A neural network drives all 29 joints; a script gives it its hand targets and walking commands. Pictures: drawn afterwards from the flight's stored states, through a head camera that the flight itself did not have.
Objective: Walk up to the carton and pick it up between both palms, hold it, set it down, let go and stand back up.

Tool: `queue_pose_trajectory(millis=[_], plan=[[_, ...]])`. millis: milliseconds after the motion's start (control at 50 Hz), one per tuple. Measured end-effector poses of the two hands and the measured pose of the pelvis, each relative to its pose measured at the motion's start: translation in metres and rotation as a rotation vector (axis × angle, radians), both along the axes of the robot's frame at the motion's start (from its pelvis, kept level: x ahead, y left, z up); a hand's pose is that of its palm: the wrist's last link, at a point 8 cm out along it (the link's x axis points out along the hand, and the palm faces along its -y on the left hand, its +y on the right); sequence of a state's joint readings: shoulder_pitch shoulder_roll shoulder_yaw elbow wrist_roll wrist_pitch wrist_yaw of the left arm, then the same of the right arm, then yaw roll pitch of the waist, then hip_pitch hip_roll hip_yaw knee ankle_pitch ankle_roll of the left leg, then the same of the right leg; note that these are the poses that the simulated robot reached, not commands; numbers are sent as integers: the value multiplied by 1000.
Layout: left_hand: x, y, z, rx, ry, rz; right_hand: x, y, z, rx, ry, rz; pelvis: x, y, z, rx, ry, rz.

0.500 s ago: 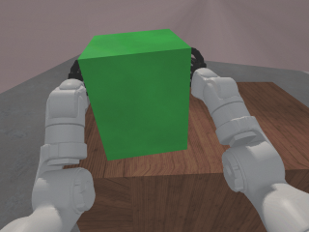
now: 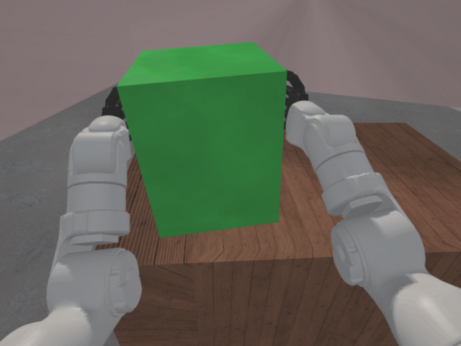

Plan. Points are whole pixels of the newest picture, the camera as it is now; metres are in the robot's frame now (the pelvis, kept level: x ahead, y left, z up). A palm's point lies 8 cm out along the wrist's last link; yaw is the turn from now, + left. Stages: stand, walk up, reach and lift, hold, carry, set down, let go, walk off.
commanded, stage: hold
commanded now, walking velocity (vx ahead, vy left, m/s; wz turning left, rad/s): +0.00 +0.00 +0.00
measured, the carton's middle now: (208, 135) +0.39 +0.01 +0.26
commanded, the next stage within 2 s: none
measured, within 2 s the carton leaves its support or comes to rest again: neither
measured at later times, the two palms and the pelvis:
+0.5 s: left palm (116, 126) +0.37 +0.15 +0.29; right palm (300, 111) +0.37 -0.14 +0.31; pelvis +0.00 -0.01 +0.00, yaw +0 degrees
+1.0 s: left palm (117, 128) +0.37 +0.15 +0.28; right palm (299, 113) +0.37 -0.14 +0.30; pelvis +0.00 +0.00 +0.00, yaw +0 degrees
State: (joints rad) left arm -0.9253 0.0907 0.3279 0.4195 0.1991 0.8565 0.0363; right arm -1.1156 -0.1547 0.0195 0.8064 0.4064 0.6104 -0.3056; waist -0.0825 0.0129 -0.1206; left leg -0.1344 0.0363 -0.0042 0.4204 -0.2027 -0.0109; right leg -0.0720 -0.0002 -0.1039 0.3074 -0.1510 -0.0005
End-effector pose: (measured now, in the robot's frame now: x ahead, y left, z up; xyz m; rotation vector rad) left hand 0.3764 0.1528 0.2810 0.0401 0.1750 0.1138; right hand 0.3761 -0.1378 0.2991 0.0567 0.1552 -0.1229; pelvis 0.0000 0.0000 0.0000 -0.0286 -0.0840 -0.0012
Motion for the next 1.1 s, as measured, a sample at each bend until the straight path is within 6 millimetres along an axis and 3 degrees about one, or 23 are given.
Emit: queue_pose_trajectory(millis=[260, 1100], plan=[[-4, -10, 0, -18, 5, -10, -8, -9, 3, -6, 7, -14, 2, -4, 0, 3, -5, -12], [-3, -5, 1, -15, -3, -4, -5, -5, 3, -4, 5, -8, 5, -3, 0, 2, -9, -8]])
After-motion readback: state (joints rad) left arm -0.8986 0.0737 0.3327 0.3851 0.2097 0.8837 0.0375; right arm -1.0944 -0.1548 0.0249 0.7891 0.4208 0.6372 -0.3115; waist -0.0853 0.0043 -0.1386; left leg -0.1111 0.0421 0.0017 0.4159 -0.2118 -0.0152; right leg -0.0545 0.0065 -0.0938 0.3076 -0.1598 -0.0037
